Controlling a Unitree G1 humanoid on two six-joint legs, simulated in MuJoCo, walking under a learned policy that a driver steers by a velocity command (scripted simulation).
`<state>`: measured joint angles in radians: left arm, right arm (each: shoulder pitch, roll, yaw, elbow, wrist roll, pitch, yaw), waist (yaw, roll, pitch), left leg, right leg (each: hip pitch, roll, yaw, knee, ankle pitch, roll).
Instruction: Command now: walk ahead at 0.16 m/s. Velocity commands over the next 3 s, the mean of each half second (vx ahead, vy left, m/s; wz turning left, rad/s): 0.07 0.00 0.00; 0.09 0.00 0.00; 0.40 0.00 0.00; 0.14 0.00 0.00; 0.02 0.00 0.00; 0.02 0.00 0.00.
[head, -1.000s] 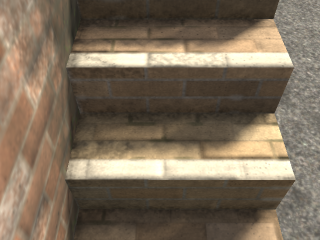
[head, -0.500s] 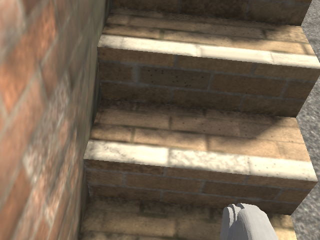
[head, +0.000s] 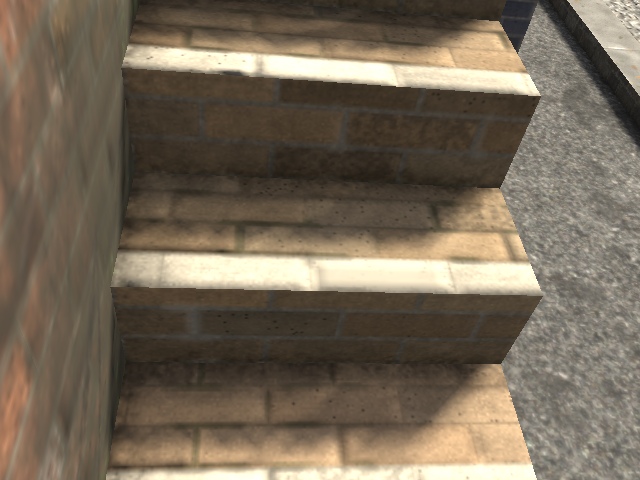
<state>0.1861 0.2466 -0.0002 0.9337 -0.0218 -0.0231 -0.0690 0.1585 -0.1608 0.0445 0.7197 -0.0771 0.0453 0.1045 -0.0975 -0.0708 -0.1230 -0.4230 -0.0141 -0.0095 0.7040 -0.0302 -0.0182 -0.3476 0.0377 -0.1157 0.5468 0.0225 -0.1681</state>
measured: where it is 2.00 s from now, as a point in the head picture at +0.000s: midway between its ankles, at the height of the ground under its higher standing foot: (296, 448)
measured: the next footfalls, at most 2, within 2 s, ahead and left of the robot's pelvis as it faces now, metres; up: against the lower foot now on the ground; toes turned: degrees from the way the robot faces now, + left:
left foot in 0.02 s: -0.02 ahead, +0.08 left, +0.00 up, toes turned +0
right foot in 0.48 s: +0.19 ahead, -0.19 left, +0.19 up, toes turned -5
